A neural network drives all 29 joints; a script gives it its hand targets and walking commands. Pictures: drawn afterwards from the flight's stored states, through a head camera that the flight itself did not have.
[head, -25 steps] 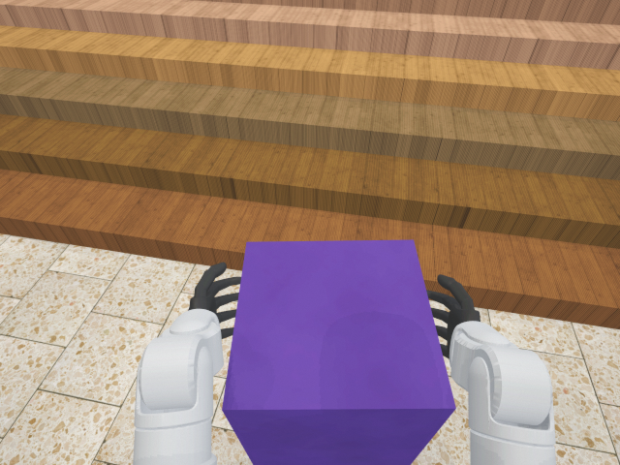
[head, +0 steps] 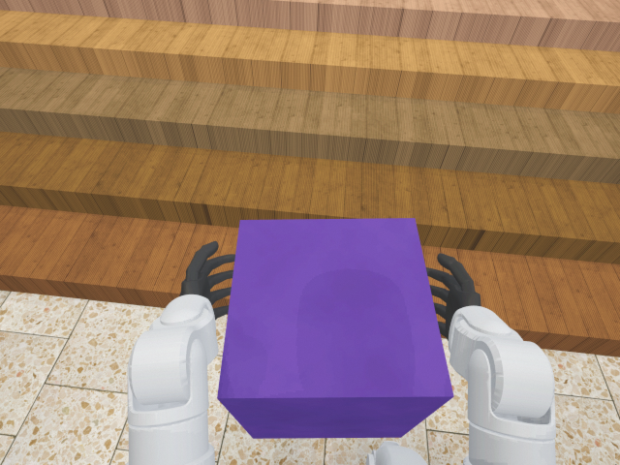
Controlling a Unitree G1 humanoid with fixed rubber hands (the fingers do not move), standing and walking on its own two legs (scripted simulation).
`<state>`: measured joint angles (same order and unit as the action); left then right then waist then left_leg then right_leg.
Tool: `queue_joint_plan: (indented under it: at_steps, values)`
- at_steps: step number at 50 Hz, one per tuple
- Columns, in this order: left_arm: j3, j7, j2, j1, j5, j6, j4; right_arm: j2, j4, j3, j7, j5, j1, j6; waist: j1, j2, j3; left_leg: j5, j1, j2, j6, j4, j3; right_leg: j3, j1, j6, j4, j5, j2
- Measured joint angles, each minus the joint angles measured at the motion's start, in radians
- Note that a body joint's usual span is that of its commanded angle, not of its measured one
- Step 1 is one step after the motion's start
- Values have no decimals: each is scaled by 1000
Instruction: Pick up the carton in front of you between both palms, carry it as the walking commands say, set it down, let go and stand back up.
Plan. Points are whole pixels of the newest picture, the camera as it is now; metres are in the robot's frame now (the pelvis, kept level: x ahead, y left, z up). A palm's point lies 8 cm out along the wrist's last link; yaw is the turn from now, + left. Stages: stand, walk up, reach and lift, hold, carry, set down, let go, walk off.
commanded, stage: carry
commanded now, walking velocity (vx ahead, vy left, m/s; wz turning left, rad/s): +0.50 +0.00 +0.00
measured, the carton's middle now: (327, 337) +0.28 -0.01 +0.00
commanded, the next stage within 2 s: none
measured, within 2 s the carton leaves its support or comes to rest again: neither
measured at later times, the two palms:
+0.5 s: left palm (229, 60) +0.70 +0.14 +0.16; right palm (402, 63) +0.72 -0.16 +0.15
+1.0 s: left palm out of the picture +1.06 +0.13 +0.14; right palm out of the picture +1.05 -0.17 +0.14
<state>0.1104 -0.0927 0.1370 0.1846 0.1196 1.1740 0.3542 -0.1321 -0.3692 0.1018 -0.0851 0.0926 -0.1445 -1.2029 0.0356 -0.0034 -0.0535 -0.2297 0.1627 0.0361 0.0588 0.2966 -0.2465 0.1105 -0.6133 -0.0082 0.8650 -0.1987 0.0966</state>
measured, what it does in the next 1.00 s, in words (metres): walks ahead: right foot, then left foot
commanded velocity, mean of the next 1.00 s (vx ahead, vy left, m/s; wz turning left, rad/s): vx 0.50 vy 0.00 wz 0.00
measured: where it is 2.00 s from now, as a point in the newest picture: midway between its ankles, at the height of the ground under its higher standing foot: (314, 131)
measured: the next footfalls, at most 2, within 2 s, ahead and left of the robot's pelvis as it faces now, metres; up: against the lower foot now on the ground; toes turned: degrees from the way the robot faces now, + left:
right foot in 0.20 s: +0.33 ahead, -0.11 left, +0.00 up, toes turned -9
left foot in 0.62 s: +0.56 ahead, +0.08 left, +0.00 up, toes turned +8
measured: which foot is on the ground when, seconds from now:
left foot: down 0.00-0.22, up 0.24-0.60, down 0.62-1.00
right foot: up 0.00-0.18, down 0.20-0.66, up 0.68-0.98, down 1.00-1.00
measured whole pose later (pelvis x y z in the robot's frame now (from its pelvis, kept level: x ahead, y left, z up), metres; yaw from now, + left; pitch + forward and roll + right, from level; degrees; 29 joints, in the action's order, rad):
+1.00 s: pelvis +0.67 -0.02 +0.00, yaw +2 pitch +6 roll -2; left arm 0.28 -0.12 0.05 0.81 0.11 1.28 0.15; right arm -0.05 -0.19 0.30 -0.14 0.03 -0.75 -1.31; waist 0.06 -0.01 0.11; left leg -0.31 0.06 0.06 0.03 0.33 -0.10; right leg 0.13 -1.02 -0.13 1.29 -0.44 0.03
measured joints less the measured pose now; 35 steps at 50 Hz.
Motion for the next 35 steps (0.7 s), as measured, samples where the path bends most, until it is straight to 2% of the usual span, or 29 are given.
queue_joint_plan:
  at_steps: [4, 7, 9, 10, 11, 14, 15, 17, 23, 26, 29, 31, 32, 33, 35]
  values:
    - [10, 0, 2, 17, 1, 10, 52, -3, -33, 2, 0, -5, -31, -7, -9, -7, -10, -69, -114, -4, -28, -31, 8, 32, -4, -6, -205, 91, -3]
    - [37, -3, 1, 67, -8, 33, 82, -8, -51, 16, -4, -7, -93, -30, -9, -8, -15, -147, -187, -4, -55, -12, 19, 64, 26, -32, -297, 135, -19]
    - [46, -12, -14, 133, -16, 50, 66, 6, -47, 23, -16, -8, -155, -53, -13, 1, -14, -230, -214, 10, -76, 66, 34, 92, 78, -49, -347, 122, -44]
    - [51, -14, -24, 179, -22, 58, 40, 23, -35, 29, -20, -12, -193, -67, -20, 6, -14, -283, -204, 25, -80, 158, 44, 102, 106, -58, -356, 116, -55]
    - [53, -19, -33, 226, -27, 59, 2, 51, -9, 35, -22, -22, -237, -79, -32, 26, -7, -299, -154, 54, -73, 306, 58, 113, 97, -74, -297, 92, -64]
    - [59, -44, -67, 352, -44, 92, -113, 114, 88, 55, -30, -54, -356, -124, -63, 30, 31, -254, 90, 26, -34, 800, 185, 117, 116, -98, -235, -2, -67]
    - [64, -51, -77, 380, -51, 105, -139, 121, 118, 63, -32, -58, -391, -141, -68, 28, 42, -222, 166, 18, -21, 891, 201, 116, 138, -91, -257, -6, -69]
    - [83, -55, -95, 427, -62, 125, -176, 120, 165, 80, -36, -53, -456, -165, -77, 26, 61, -157, 294, 19, -6, 947, 211, 112, 187, -89, -311, -10, -77]
    - [138, -57, -139, 583, -85, 132, -262, 129, 254, 118, -44, -35, -627, -177, -84, 17, 94, -49, 530, 40, -10, 775, 204, 90, 321, -80, -431, -48, -88]
    - [154, -57, -155, 660, -85, 128, -327, 146, 308, 137, -45, -34, -697, -176, -83, 18, 91, 26, 560, 37, -11, 601, 191, 78, 383, -62, -456, -91, -91]
    - [165, -57, -162, 719, -76, 129, -392, 160, 364, 158, -45, -36, -746, -179, -73, 13, 82, 92, 528, 11, 4, 437, 159, 67, 442, -38, -432, -169, -85]
    - [173, -56, -169, 739, -72, 134, -425, 160, 406, 167, -45, -33, -772, -177, -55, 8, 75, 152, 455, -16, 16, 314, 119, 62, 461, -26, -345, -238, -72]
    - [177, -54, -176, 743, -70, 138, -437, 154, 428, 168, -45, -28, -780, -173, -41, 1, 70, 113, 388, -18, 16, 273, 97, 57, 447, -24, -249, -266, -61]
    - [181, -50, -183, 748, -68, 141, -450, 149, 448, 169, -45, -22, -789, -170, -28, -1, 63, 128, 342, -20, 25, 261, 96, 42, 407, -26, -120, -260, -52]
    - [188, -41, -198, 758, -67, 135, -481, 136, 480, 168, -45, -10, -796, -153, 2, -25, 77, -1, 325, -40, 38, 305, 95, -46, 273, -28, 219, -286, -63]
